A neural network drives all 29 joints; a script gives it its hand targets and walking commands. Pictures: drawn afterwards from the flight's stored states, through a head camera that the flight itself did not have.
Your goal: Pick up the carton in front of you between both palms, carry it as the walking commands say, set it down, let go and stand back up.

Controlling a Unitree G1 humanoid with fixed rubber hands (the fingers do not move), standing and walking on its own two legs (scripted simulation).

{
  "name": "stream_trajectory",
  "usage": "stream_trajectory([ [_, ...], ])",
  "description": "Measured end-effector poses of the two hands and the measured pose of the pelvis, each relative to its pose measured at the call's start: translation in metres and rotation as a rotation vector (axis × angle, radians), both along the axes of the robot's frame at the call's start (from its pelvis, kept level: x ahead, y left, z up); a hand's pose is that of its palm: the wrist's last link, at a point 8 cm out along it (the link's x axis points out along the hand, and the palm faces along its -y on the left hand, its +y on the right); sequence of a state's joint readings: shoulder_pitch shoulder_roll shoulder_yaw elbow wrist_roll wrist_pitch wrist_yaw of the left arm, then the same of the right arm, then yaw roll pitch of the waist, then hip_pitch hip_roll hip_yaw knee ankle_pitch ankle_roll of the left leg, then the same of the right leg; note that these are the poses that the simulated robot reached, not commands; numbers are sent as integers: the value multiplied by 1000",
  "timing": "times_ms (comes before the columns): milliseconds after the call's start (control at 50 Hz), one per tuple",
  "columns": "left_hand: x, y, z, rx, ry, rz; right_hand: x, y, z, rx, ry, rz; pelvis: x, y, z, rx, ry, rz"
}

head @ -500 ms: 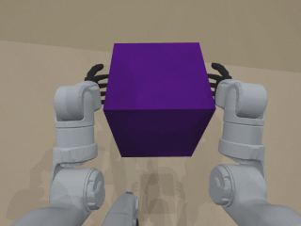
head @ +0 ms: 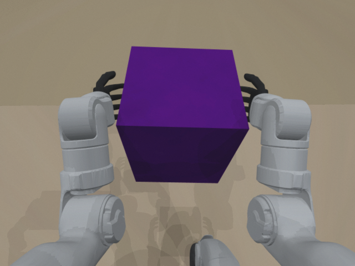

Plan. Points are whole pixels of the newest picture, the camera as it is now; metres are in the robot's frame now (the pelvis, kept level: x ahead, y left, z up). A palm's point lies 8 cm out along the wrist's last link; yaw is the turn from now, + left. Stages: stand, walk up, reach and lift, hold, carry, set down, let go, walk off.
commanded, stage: carry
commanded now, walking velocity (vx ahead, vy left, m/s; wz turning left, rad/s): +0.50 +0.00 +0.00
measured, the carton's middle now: (179, 122) +0.40 -0.02 +0.09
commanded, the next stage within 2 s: none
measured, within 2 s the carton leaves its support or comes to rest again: neither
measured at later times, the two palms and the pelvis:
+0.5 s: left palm (97, 19) +0.68 +0.17 +0.20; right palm (208, 17) +0.69 -0.13 +0.20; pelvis +0.31 +0.02 +0.03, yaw +0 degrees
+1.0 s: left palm out of the picture +0.96 +0.17 +0.22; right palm out of the picture +0.99 -0.13 +0.22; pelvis +0.61 -0.01 +0.08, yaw +1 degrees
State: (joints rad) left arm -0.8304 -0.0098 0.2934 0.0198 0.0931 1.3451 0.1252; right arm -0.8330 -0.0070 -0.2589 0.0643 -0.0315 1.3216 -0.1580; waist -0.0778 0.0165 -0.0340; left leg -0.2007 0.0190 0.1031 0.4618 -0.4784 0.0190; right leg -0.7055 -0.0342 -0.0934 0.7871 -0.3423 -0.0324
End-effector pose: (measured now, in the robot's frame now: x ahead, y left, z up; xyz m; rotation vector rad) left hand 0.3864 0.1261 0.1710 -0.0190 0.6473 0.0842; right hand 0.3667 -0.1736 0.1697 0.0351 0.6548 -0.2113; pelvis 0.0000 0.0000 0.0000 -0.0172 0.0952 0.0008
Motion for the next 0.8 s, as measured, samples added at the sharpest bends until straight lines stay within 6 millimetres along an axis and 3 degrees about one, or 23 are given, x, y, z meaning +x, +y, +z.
stream_trajectory([
  [80, 46, 4, 3, 36, 0, 48, 67, 3, 2, 3, 1, 66, 58, -15, -5, -23, -20, 18],
  [180, 80, 24, -5, 57, 97, 121, 132, 25, 0, 3, 95, 152, 110, -24, 16, 8, -19, 17],
  [260, 117, 38, 7, 46, 85, 163, 180, 41, 10, 16, 83, 180, 151, -23, 27, 22, -16, 20],
  [360, 186, 49, 30, 28, 20, 166, 242, 50, 31, 25, 18, 162, 213, -12, 31, 24, -6, 20],
  [420, 235, 53, 33, 18, 7, 135, 281, 55, 37, 17, 4, 148, 259, 0, 26, 35, -10, 15],
  [480, 284, 51, 28, 17, 23, 75, 312, 51, 33, -15, 22, 107, 300, 14, 23, 48, -27, 4],
  [560, 335, 34, 24, 3, 100, -8, 336, 37, 21, -18, 101, 49, 341, 24, 40, 22, -23, 7],
  [640, 382, 22, 31, -5, 96, -40, 371, 25, 28, -16, 96, 3, 381, 27, 53, 6, -17, 3],
  [800, 482, 15, 62, -12, -2, -8, 483, 17, 62, 4, -3, 12, 485, 14, 60, -2, -2, 4],
])
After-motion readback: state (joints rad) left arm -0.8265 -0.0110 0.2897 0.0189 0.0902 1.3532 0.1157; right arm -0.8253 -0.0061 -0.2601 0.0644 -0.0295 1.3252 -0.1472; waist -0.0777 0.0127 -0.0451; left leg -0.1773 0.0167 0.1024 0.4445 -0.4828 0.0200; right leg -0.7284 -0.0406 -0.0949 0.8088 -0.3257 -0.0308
